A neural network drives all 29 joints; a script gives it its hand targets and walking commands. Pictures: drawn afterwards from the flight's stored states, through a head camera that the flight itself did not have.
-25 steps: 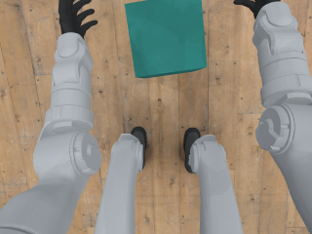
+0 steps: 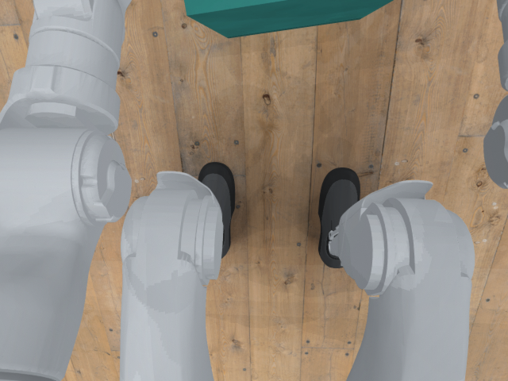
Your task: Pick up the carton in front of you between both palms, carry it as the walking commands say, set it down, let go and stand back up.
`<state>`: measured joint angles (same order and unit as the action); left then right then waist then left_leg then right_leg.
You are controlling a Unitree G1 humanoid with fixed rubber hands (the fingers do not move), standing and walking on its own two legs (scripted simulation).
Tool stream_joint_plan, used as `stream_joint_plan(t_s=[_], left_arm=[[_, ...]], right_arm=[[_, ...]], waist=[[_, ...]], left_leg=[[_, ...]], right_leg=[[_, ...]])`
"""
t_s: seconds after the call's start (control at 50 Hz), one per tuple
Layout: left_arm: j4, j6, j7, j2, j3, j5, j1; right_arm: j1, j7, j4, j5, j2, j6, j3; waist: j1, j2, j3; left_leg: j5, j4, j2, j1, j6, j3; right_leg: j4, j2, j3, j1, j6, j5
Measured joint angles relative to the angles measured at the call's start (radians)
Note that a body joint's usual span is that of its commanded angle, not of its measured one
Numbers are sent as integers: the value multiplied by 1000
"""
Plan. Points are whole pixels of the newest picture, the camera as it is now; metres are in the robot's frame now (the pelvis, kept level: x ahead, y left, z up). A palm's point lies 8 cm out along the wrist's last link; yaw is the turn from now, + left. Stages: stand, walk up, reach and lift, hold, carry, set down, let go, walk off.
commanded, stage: reach and lift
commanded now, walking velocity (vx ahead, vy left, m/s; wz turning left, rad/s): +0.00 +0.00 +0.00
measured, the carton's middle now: out of the picture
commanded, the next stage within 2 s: none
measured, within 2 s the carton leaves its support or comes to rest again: leaves its support in 0.92 s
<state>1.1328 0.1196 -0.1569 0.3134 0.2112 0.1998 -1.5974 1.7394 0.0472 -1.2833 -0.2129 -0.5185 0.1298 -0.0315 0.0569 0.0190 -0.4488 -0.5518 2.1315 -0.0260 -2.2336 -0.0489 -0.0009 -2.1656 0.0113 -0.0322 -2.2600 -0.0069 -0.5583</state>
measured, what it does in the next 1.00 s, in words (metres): stands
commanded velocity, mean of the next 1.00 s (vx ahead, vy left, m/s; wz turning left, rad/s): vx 0.00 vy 0.00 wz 0.00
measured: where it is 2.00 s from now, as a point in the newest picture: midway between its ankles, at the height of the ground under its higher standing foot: (273, 230)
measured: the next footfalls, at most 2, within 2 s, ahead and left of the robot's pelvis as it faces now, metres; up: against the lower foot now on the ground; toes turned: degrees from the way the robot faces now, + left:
none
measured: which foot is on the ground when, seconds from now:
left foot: down 0.00-1.00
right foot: down 0.00-1.00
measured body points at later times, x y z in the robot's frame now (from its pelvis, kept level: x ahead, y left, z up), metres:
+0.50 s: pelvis +0.01 +0.00 -0.01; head +0.39 -0.02 +0.21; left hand +0.58 +0.16 -0.19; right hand +0.61 -0.17 -0.19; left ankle +0.12 +0.13 -0.35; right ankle +0.11 -0.12 -0.35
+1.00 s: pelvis +0.01 +0.00 -0.01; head +0.38 -0.03 +0.24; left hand +0.58 +0.14 -0.15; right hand +0.59 -0.16 -0.16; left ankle +0.12 +0.13 -0.35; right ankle +0.11 -0.12 -0.35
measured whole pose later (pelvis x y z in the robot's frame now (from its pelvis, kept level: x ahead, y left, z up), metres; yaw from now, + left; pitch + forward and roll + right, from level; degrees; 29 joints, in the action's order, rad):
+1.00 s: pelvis +0.01 +0.00 -0.01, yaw -1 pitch +36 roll +2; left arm 0.81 0.30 -0.21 0.18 0.32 0.11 -1.42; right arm 1.50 0.11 -0.92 -0.07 -0.33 0.32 0.09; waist 0.03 0.04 -0.36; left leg -0.61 2.20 -0.08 -2.23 -0.08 -0.04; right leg -2.23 0.03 -0.03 -2.25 0.00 -0.61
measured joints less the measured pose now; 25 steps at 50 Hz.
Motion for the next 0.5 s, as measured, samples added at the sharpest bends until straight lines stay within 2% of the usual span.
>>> stream_joint_plan(t_s=[0.2, 0.4, 0.5], left_arm=[[-26, -31, -16, -11, -42, 40, 13], [-9, -33, -4, -44, 7, -14, 47], [-20, -30, 1, -48, -9, -1, 26]], right_arm=[[-23, 5, 39, -33, -9, -32, -41], [-43, -9, 5, -1, 28, -31, -23], [-20, -8, 8, 3, 49, -30, -29]], waist=[[-13, 16, -59], [-12, 7, 5], [-15, 10, -25]], left_leg=[[-53, 86, -7, 17, 3, 8], [-49, 67, -4, 9, 1, 10], [-31, 50, -6, 18, 0, 9]], right_leg=[[-90, -5, -8, 20, 5, -60], [-74, -2, -10, 7, 3, -54], [-58, -4, -10, 16, 1, -37]])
